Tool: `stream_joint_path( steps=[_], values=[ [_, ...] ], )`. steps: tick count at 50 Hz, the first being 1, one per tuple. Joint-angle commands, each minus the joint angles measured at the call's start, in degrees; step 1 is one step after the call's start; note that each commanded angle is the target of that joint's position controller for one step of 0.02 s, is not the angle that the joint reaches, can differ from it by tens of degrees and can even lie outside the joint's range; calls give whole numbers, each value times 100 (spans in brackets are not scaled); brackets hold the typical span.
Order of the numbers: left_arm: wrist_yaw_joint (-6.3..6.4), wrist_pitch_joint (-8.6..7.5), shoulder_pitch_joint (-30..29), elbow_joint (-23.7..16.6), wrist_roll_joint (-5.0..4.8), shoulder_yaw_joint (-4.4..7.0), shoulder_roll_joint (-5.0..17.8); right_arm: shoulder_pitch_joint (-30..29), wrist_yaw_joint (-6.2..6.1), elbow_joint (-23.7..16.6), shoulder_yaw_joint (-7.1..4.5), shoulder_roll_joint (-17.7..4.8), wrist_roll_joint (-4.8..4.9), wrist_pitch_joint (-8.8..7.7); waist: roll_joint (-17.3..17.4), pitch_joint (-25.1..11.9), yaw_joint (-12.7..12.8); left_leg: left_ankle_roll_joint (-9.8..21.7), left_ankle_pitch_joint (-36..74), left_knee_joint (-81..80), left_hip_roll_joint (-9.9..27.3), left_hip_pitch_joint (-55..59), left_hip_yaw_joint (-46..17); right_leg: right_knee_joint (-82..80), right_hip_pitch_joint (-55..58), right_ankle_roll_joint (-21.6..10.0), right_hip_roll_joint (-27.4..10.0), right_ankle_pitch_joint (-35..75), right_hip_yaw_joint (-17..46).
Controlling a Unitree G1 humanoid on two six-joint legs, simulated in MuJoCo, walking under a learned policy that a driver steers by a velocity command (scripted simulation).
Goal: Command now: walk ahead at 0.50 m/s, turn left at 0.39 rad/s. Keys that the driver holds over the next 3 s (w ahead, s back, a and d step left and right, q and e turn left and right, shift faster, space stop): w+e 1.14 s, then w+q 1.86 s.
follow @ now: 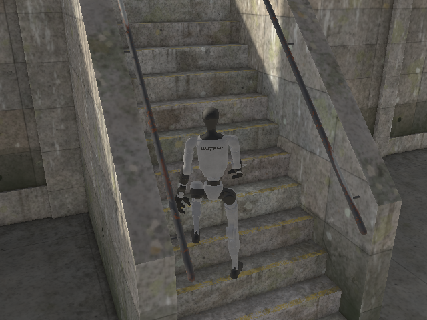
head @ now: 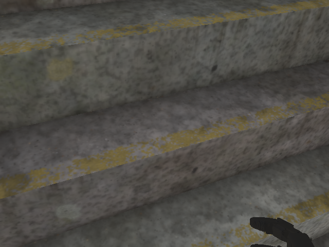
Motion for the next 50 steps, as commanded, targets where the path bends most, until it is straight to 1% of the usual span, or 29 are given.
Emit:
stream_joint_path(
  steps=[1,2,3,4,5,6,7,9,13,17,20,22,23,24,25,26,27,28,29,30,32,35,38,40,42,44,45,47,50],
  values=[
    [-62,210,844,-618,-329,-147,155,650,-47,209,-12,-435,119,-280,1115,-926,338,335,136,-2111,-1014,4622,910,214,-1621,-1558,-294,4427,406],
    [-250,209,587,-636,-302,-1,960,2482,-43,521,-119,-429,71,-268,604,-1760,-696,207,210,-2848,-1098,5589,-8,1388,-1697,-1483,-368,3961,536],
    [-465,149,-363,-1105,-174,134,1325,3909,-171,1077,-377,-1151,-260,-120,1800,-2136,-1372,133,-960,-4259,-588,6415,-1511,3217,-2881,-1454,39,2063,951],
    [-694,196,-1486,-1444,5,79,654,3407,-277,1040,-644,-2010,-466,62,3517,-2076,-1442,182,-3456,-7605,202,5701,-4639,5616,-3800,-1127,1316,-780,2239],
    [-668,319,-2753,-2254,483,-12,-6,1492,-412,526,-669,-2070,-384,80,3044,-1205,-1234,-390,-3835,-8827,525,4148,-5849,8207,-4534,-880,1813,-589,3824],
    [-614,470,-2636,-2734,489,-178,-637,139,-408,548,-596,-1821,-404,89,1970,-181,-84,-200,-3586,-8096,614,2762,-5138,9174,-5145,-629,1701,-278,3451],
    [-546,481,-1665,-2585,639,-288,-690,-438,-294,693,-482,-1352,-364,57,1339,203,655,-39,-3329,-7393,688,1587,-4479,9427,-4806,-524,1591,-254,2798],
    [-401,523,-114,-2038,687,-243,-276,-839,-86,856,-345,-675,-448,-236,786,-25,1189,-121,-2125,-6313,734,1133,-2794,9530,-4138,-259,1597,195,2383],
    [-519,530,107,-1801,179,-44,131,-1007,-135,779,-384,-688,-591,-548,624,332,1014,-212,-1652,-6199,1114,660,-1557,9070,-3721,-346,1678,415,1888],
    [-538,821,266,-2060,277,45,308,-1395,-135,344,-437,-879,-562,-683,1088,-29,1099,-430,-1173,-6317,1397,970,-1017,8123,-2798,-623,1492,217,1448],
    [-574,1007,959,-2048,118,-22,232,-1910,-121,-55,-364,-821,-428,-591,1148,89,1359,-1059,-1056,-5844,1230,997,-195,6010,-1900,-933,1557,-40,809],
    [-565,1021,1658,-1824,-19,-129,-90,-2199,-173,-179,-297,-474,-295,-447,489,743,1722,-1403,-349,-3823,325,1459,1095,2152,-1530,-1470,1263,1008,223],
    [-606,1037,1308,-1587,-120,-278,-529,-1324,-273,125,-278,-162,-140,-315,-565,844,1186,-1027,15,-2050,117,1916,1366,1008,-1669,-1498,939,2053,296],
    [-606,980,367,-1723,64,-340,-644,-468,-393,64,-204,280,-28,-305,-1156,377,381,-979,514,489,-218,2104,1297,952,-1532,-1610,454,3223,853],
    [-603,907,-421,-2103,177,-355,-440,-460,-443,-129,-144,585,-16,-218,-846,274,23,-974,209,2616,-400,1905,943,663,-1787,-1473,386,3533,1149],
    [-529,757,-256,-2223,483,-409,-175,-1137,-383,-644,-25,938,-70,-159,10,170,-26,-1054,404,4077,-375,833,606,1542,-1228,-1178,516,3207,1609],
    [-349,383,397,-2181,789,-379,106,-1317,-175,-1381,302,1452,-140,-182,-220,817,-206,-1270,657,4529,-333,-267,754,2342,-1579,-634,885,5450,2514],
    [-311,211,787,-1980,574,-136,448,-1023,-86,-1614,465,1456,-644,-371,-148,812,-185,-1199,1726,4126,-182,-1704,371,2193,-718,-907,676,3348,4545],
    [-190,200,814,-2011,334,0,422,-1634,-58,-1702,379,903,-684,-538,626,790,211,-1049,1952,4738,-181,-2293,-12,1690,-472,-1544,216,1242,5379],
    [102,234,-229,-2528,293,331,1217,-2053,-10,-2117,218,296,-494,-598,246,524,89,-1136,2453,4082,52,-2657,-896,471,147,-2300,-945,-1414,7424],
    [300,344,-310,-2555,321,343,888,-2605,61,-2120,-127,-720,-295,-414,1156,323,435,-1273,3595,2056,147,-1666,-1477,-85,113,-2383,-988,-3116,7969],
    [201,593,-180,-2224,215,202,99,-1405,79,-1317,62,-89,-440,-36,1068,760,339,-1315,3903,167,-340,342,-261,1013,-1418,-1686,597,-3609,5437],
    [117,825,-914,-2337,173,284,408,-244,134,-1048,190,-62,-104,-59,-173,447,-131,-1093,2713,-3444,-266,3359,-8,961,-2606,-1276,1443,-2704,3435],
    [85,1010,-526,-2115,87,393,558,-139,120,-1108,145,-138,120,-121,-912,690,27,-735,1171,-6320,-260,4320,-236,966,-2603,-1242,1458,-3016,3722],
    [-138,1118,-366,-2123,63,423,523,179,-109,-597,-14,-402,-68,-140,-340,869,151,-657,1002,-8288,-336,4566,45,2032,-2281,-1054,1441,-3613,3827],
    [-462,875,-1346,-2699,39,217,98,718,-154,-358,14,-737,-146,-356,1468,871,-85,-553,1448,-8777,1396,5956,-2259,5164,-4787,-253,1971,-2106,2207],
    [-587,988,-1206,-2854,272,135,46,120,-43,-519,-243,-1270,-197,-444,2440,808,220,189,-1258,-9342,2273,4567,-4442,6225,-4605,-29,1254,-1423,2068],
    [-563,1044,-1719,-2929,362,307,1012,-349,143,-695,-227,-963,-227,-466,1375,1002,265,266,-1552,-8938,1687,3780,-3148,7271,-4766,275,1481,-650,2343],
    [-750,979,-1766,-3100,170,232,994,598,260,-166,-477,-1503,-400,-465,795,968,76,43,-985,-8574,1529,4683,-2108,7293,-5454,294,1512,-65,2389]
  ],
)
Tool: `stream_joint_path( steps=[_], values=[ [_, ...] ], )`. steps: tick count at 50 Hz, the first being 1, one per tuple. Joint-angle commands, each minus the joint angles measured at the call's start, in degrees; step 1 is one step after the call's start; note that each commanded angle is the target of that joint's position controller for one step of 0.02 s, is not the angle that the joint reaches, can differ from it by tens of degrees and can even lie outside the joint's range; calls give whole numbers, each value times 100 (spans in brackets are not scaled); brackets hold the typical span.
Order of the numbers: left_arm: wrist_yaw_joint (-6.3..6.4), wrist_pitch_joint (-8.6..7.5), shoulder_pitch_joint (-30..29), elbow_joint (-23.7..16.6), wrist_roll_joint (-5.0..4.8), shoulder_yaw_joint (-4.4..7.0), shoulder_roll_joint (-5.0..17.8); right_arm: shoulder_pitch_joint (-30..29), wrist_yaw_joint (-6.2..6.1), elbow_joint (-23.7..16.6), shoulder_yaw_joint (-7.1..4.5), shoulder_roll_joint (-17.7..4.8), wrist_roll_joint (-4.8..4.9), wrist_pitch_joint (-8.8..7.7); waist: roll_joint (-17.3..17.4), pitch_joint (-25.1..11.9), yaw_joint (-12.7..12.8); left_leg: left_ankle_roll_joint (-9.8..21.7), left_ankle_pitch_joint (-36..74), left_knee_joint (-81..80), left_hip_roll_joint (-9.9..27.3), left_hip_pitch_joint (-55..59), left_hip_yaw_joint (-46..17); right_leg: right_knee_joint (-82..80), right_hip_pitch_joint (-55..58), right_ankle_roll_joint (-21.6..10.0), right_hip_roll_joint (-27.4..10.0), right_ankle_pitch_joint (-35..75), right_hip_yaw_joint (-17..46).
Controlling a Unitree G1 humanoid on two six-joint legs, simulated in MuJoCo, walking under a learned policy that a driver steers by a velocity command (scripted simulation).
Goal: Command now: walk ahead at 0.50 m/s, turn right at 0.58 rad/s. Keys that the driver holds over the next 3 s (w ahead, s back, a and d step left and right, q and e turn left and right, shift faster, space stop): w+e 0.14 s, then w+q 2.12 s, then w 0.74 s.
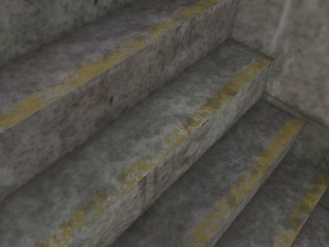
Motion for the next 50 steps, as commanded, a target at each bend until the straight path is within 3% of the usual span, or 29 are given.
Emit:
stream_joint_path(
  steps=[1,6,11,13,16,19,21,23,24,25,28,31,33,34,36,37,38,39,40,41,42,43,44,45,46,47,48,49,50],
  values=[
    [-299,-205,-621,-788,-76,-35,346,14,50,-192,-315,-911,-144,-205,384,236,-112,764,-2389,-2190,1565,1124,-1965,576,-1784,-21,-281,162,213],
    [6,-99,-1037,-1283,74,-86,396,152,-24,26,-409,-1070,-204,-417,953,750,-255,503,-2092,-2170,2330,1426,-1554,862,-2415,80,-582,531,405],
    [-52,-90,-929,-1169,-283,29,210,15,-16,225,-289,-986,-299,-413,1444,1101,-251,500,79,-1982,2506,1669,-775,402,-2235,-41,-528,34,579],
    [-208,-301,-1203,-1156,49,105,408,-103,-31,223,-354,-1020,-180,-510,1656,689,-339,104,1475,-1480,2287,1940,-395,-832,-1457,-245,-877,542,4],
    [-276,-283,-812,-610,-337,-48,-45,285,187,141,-376,-782,105,-195,1779,91,-375,-213,1870,-601,1340,539,503,-2993,2128,-365,-896,1572,-1098],
    [-22,-520,746,125,-113,-87,-187,-74,-211,-171,-392,-542,21,-181,477,-286,561,-67,689,2305,838,976,281,-6198,3496,-296,-1560,5387,-805],
    [-172,-704,2616,1017,-20,-47,104,-976,-459,-294,-593,-888,214,-191,854,-534,2019,-64,735,5085,-112,2010,37,-8972,3797,35,-2388,6740,114],
    [-195,-637,2748,1416,133,-300,1338,-185,-336,-732,-372,640,701,-58,-318,-818,411,-379,-4093,8338,-805,-867,-1030,-4382,5782,2020,-2911,12876,1206],
    [61,-601,2996,1638,424,-188,1780,319,-184,-618,-228,890,890,-178,-2092,-1493,201,-261,-4308,8673,-1014,-2703,-977,-2878,7562,2002,-2334,13161,-85],
    [223,-536,3394,2103,195,-128,1506,37,-105,-145,-182,510,758,-301,-975,-1434,691,-227,-3441,8806,-870,-3028,-486,-3177,7088,2024,-2033,11082,215],
    [700,-654,4185,2874,-136,-354,725,-251,49,367,-133,646,609,-142,-3102,-1679,766,-455,-1687,9312,-889,-3926,-229,-3799,7644,2254,-1521,9648,-367],
    [889,-1167,3684,2782,-222,-472,-285,-278,189,921,-89,384,51,-43,-2928,-1396,466,-174,-550,7326,-828,-3153,233,-5351,6139,2630,-1196,6385,-248],
    [790,-1172,2136,2392,-19,-472,-205,368,159,1061,-90,175,-138,27,-2145,-839,-460,135,-582,6349,-1317,-2134,863,-6372,4554,3265,-906,4559,-266],
    [736,-1122,1823,2373,-69,-433,-39,898,28,1343,-150,-276,-165,52,-1261,-383,-538,60,-535,5471,-1661,-1898,1083,-6441,4286,3784,-900,5739,-568],
    [900,-1043,943,2214,-193,-254,533,1707,-145,1261,-262,-770,-507,84,-1372,71,-1129,205,-506,3026,-1980,-818,1476,-6756,3363,4848,-880,7958,-903],
    [1135,-876,-1064,1854,-390,-37,1325,4066,-281,1641,-574,-1418,-418,235,-1108,-30,-3146,1177,-904,719,-1520,2374,1373,-3769,800,6173,-36,10287,-1925],
    [1355,-568,-1745,1266,-781,48,1558,4698,-393,1869,-1080,-2313,380,366,4811,-201,-4231,2494,1639,-790,-724,2506,1096,4997,-417,5717,1690,2417,-1998],
    [1503,-533,-2011,111,-393,-408,561,-1562,-160,489,-556,-924,709,42,8762,532,-1460,792,4838,-700,1076,-1865,-63,8087,-510,1623,-296,-7942,1846],
    [1047,-537,1573,648,-28,-481,423,-4473,-49,-465,-171,-21,42,-329,4672,995,1631,113,3672,499,1463,-4443,-1683,5336,1155,254,-1587,-7004,4369],
    [740,-439,3872,1957,-95,-120,929,-5200,-91,-954,-291,-383,-459,-172,424,726,2780,277,2313,-68,1004,-3291,-1482,3378,1318,-136,-990,-4922,2937],
    [502,-483,4097,1979,93,-99,879,-4163,-141,-636,-351,-617,-411,-118,-2325,490,2653,514,1950,-713,641,-2219,-1011,1753,1659,-19,-419,-2870,937],
    [536,-546,3948,1714,188,-169,334,-2975,-211,-368,-340,-714,-419,-264,-2910,627,2234,820,1368,-166,464,-1888,-551,225,1637,307,-368,-1656,-510],
    [558,-490,4386,1671,60,-434,-587,-2731,-173,-95,-270,-807,-278,-364,-2199,679,2421,860,772,796,621,-1948,-312,-1951,2080,203,-884,11,-1452],
    [593,-319,5052,1852,-270,-498,-786,-2833,-144,-108,-227,-599,-1,-328,-1516,-82,2395,585,-863,1600,741,-2745,-345,-3118,4072,127,-1250,3468,-2069],
    [358,-178,4734,1851,-569,-585,-1020,-2850,-267,107,-153,-59,-160,-338,-660,-249,2083,371,-2549,2583,346,-4071,-690,-3013,5083,11,-1412,4736,-1809],
    [360,-176,4452,1756,-489,-641,-937,-3214,-375,-83,-26,388,-251,-270,-462,116,2030,332,-2488,4053,-158,-3756,-223,-4380,4585,-23,-1537,4392,-1336],
    [541,-390,4352,2057,-395,-497,-141,-2784,-366,-386,309,1021,-90,40,-331,328,1572,406,-2093,6466,-943,-2863,635,-6312,4100,327,-1663,4769,-947],
    [457,-499,3170,1810,-166,-780,-334,-1823,-407,-279,406,1431,76,279,-543,509,757,288,-2530,8243,-1313,-2134,20,-6554,2996,623,-1321,5029,-1380],
    [522,-753,2317,1180,609,-979,96,-360,-239,-577,286,1804,466,447,-960,108,-577,-411,-2295,10757,-1749,-3320,-549,-3989,3400,984,-1542,8470,-142]
  ],
)
Over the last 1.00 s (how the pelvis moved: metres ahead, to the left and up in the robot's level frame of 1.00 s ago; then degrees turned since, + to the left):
-0.16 0.07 -0.05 -25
